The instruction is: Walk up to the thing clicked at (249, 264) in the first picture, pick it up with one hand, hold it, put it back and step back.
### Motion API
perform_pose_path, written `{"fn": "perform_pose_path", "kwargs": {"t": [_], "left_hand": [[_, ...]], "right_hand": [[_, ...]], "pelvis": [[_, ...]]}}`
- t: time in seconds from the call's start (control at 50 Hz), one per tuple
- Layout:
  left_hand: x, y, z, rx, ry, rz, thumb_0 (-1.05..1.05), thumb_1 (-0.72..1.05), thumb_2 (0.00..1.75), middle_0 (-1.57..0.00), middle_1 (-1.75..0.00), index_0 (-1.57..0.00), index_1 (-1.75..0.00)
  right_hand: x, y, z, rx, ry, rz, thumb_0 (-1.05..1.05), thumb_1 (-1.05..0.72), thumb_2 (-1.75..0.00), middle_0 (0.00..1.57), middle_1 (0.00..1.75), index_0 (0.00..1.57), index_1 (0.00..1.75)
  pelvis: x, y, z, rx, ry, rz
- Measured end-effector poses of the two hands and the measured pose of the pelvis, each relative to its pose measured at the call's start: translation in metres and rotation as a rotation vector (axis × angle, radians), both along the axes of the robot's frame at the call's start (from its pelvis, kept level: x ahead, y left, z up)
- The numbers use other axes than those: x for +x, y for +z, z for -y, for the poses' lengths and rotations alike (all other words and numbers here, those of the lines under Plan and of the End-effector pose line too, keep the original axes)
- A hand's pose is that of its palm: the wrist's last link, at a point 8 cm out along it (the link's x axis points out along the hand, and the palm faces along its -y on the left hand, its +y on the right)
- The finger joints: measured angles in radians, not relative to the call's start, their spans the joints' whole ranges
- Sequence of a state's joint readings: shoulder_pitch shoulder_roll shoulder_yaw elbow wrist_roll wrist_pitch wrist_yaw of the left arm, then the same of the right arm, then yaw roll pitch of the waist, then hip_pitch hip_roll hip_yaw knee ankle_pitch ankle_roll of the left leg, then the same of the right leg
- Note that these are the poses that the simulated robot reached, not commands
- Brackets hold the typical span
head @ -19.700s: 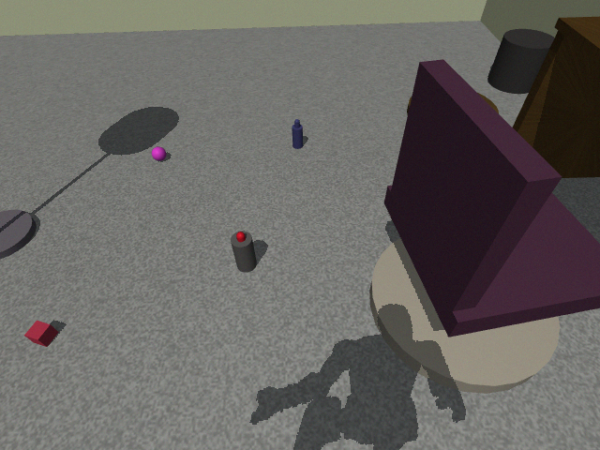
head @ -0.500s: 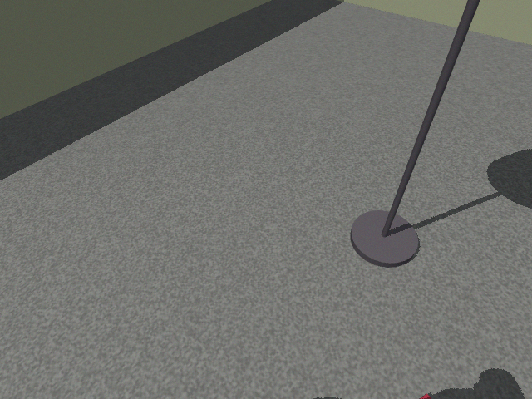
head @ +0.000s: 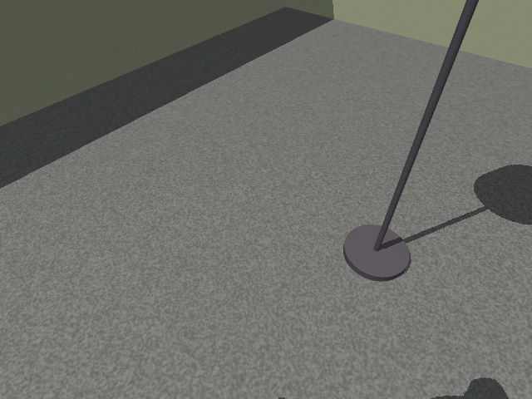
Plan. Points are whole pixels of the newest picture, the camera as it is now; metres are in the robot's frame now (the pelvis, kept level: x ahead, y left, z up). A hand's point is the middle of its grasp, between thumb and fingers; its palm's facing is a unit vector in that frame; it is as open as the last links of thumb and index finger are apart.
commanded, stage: walk up
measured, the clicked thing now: out of the picture -0.02 -1.16 -0.68
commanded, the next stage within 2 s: stand in 0.12 s
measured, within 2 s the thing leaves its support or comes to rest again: neither
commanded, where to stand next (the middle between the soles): +0.06 +0.00 m, yaw +2 degrees
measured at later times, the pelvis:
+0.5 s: pelvis -0.01 +0.00 +0.01, yaw +1 degrees
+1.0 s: pelvis +0.00 +0.00 +0.00, yaw +2 degrees
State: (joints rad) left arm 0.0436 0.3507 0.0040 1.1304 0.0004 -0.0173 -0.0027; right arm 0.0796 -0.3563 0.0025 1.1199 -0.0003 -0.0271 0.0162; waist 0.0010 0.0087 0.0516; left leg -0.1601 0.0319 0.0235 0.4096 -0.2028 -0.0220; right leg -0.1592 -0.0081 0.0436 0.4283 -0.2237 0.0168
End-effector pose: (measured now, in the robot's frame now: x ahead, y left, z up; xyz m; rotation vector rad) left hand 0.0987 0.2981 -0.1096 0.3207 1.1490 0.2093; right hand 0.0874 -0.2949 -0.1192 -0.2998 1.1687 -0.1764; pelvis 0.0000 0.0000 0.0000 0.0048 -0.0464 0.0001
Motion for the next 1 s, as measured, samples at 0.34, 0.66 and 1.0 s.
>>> {"fn": "perform_pose_path", "kwargs": {"t": [0.34, 0.66, 1.0], "left_hand": [[-0.017, -0.001, -0.001, -0.008, 0.008, -0.042, 0.0, 0.9, 0.9, -0.21, -0.3, -0.21, -0.3], [-0.058, -0.004, -0.005, -0.004, 0.042, -0.099, 0.0, 0.9, 0.9, -0.21, -0.3, -0.21, -0.3], [-0.052, -0.006, -0.003, -0.009, 0.042, -0.11, 0.0, 0.9, 0.9, -0.21, -0.3, -0.21, -0.3]], "right_hand": [[-0.009, 0.006, 0.001, -0.012, -0.015, -0.025, 0.01, -0.91, -0.9, 0.2, 0.3, 0.2, 0.3], [-0.026, 0.001, -0.003, 0.003, -0.001, -0.063, 0.01, -0.91, -0.9, 0.2, 0.3, 0.2, 0.3], [-0.018, 0.0, -0.002, -0.006, 0.008, -0.087, 0.01, -0.91, -0.9, 0.2, 0.3, 0.2, 0.3]], "pelvis": [[-0.006, 0.005, -0.002, -0.004, 0.008, 0.01], [-0.015, 0.005, -0.002, -0.005, 0.024, 0.001], [-0.004, 0.005, -0.002, -0.005, 0.03, -0.009]]}}
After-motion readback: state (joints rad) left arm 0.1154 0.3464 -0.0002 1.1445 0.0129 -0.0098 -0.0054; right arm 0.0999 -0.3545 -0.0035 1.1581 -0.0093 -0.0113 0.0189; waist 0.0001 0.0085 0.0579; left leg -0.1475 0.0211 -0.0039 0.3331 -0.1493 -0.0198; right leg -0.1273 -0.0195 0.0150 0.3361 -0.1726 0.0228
